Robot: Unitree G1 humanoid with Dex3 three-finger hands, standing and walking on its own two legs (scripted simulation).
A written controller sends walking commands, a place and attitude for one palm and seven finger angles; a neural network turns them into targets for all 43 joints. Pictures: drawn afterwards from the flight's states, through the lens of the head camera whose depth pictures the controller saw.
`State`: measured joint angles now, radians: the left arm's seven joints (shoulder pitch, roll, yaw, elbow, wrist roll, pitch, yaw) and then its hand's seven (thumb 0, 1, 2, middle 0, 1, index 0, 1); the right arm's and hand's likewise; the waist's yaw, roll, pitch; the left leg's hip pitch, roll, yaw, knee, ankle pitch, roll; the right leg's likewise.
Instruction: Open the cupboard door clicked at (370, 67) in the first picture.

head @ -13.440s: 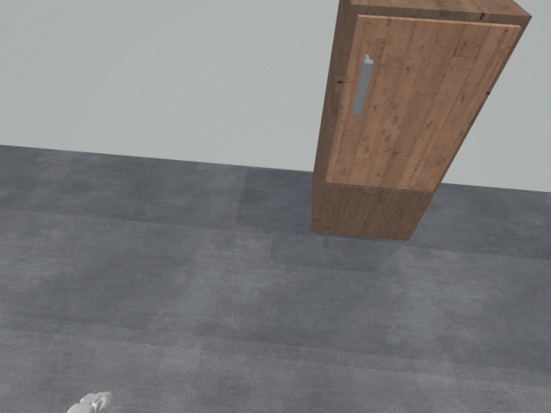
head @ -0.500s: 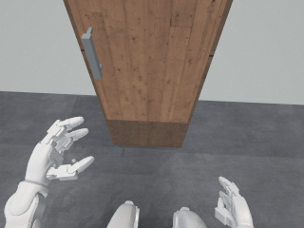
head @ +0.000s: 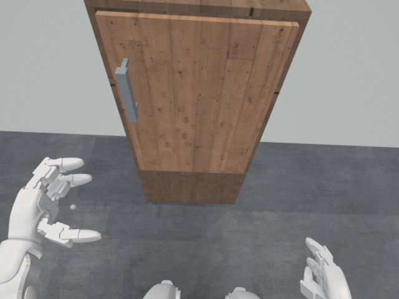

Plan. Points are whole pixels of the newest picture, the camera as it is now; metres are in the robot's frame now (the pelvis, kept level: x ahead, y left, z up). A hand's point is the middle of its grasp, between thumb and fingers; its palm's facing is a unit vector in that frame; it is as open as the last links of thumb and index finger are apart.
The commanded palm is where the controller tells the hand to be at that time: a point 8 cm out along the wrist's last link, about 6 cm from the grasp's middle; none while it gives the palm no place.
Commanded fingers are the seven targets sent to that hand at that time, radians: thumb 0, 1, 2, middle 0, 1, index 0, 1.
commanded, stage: raise the hand with hooked fingers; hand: left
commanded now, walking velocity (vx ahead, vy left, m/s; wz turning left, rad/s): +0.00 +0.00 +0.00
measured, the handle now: (129, 91) +0.56 +0.21 +0.06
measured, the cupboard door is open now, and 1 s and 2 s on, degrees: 0 0 0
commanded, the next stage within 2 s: move the hooked fingers beside the handle in 0.90 s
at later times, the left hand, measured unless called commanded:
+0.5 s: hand (57, 176) +0.30 +0.27 +0.09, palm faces +0.04 -1.00 -0.03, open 14.0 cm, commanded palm +0.26 +0.32 +0.09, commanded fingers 0.00 -0.50 0.30 -0.30 -1.20 -0.30 -1.20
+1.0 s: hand (64, 182) +0.29 +0.26 +0.09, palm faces +0.07 -1.00 -0.02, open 14.0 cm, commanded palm +0.26 +0.31 +0.09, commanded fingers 0.00 -0.50 0.30 -0.30 -1.20 -0.30 -1.20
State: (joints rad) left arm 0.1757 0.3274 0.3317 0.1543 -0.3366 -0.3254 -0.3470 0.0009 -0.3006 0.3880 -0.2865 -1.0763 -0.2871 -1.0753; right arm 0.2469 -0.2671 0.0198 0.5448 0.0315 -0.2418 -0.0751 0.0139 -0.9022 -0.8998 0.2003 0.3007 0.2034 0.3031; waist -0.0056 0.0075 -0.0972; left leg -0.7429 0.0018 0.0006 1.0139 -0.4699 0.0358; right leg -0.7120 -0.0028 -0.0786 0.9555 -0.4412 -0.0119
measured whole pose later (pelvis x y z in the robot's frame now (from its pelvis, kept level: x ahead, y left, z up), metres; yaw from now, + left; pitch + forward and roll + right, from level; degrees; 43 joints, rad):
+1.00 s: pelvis +0.00 -0.01 +0.02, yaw +0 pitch +9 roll -2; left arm -0.06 0.39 0.43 0.45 -0.36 -0.28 -0.47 -0.01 -0.50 0.30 -0.30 -1.20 -0.30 -1.20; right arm 0.27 -0.27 0.05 0.56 0.04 -0.18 -0.08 0.01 -0.90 -0.90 0.20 0.30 0.21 0.30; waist 0.00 0.02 -0.07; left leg -0.65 0.01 0.00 0.90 -0.42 0.02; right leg -0.63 0.01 -0.07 0.86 -0.40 -0.02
